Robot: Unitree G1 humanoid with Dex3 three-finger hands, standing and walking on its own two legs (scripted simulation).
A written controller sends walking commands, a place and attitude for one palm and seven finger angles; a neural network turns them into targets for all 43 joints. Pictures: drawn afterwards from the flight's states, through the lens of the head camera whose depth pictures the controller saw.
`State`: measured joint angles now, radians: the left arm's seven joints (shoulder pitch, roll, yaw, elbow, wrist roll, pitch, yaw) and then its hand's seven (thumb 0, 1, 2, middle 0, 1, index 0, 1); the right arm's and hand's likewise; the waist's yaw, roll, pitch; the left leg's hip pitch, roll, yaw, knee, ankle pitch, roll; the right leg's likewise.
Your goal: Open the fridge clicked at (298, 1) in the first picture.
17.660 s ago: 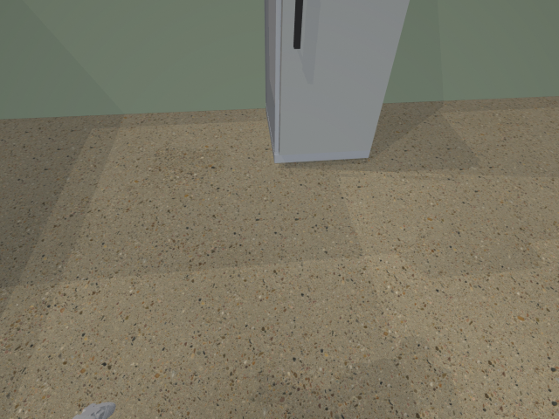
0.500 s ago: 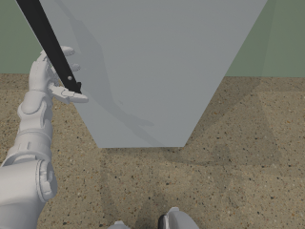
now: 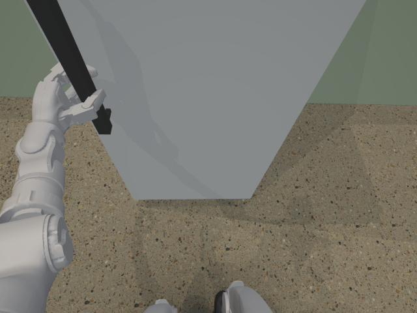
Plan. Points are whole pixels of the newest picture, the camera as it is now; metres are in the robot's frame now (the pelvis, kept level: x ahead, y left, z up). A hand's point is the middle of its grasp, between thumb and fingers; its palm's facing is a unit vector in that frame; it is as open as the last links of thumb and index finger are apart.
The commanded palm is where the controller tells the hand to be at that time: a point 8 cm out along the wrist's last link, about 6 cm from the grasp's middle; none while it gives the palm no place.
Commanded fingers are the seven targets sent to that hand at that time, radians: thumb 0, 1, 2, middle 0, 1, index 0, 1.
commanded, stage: grip the handle and tug to test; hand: left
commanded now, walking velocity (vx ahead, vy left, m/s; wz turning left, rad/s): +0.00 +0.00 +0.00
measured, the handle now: (79, 62) +0.53 +0.21 +0.14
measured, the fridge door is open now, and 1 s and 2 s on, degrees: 0 0 13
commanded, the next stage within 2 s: pull the door a little, standing still in 0.80 s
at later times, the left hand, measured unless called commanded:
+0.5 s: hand (92, 105) +0.48 +0.19 +0.09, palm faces -0.03 -1.00 +0.00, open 6.3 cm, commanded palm +0.45 +0.24 +0.09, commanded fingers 0.00 0.90 0.90 -0.45 -1.40 -0.45 -1.40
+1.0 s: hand (95, 106) +0.48 +0.19 +0.09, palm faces -0.02 -1.00 +0.00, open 6.1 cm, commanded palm +0.44 +0.24 +0.09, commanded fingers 0.00 0.90 0.90 -0.45 -1.40 -0.45 -1.40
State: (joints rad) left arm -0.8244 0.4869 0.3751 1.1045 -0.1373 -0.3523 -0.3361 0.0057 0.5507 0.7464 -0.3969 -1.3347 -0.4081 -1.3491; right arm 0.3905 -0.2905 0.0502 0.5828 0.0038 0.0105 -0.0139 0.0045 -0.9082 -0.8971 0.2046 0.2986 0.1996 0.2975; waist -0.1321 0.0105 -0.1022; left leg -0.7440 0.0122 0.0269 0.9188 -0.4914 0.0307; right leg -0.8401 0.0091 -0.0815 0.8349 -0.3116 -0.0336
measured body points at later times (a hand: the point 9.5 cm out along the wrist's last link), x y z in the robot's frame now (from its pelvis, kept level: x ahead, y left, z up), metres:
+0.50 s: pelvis +0.00 +0.00 +0.00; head +0.10 +0.02 +0.44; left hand +0.47 +0.25 +0.09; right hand +0.02 -0.26 -0.11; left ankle -0.03 +0.10 -0.69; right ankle +0.05 -0.10 -0.69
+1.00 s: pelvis +0.02 +0.00 +0.01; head +0.11 +0.01 +0.45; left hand +0.47 +0.24 +0.09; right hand +0.07 -0.26 -0.10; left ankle -0.03 +0.10 -0.69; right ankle +0.05 -0.10 -0.69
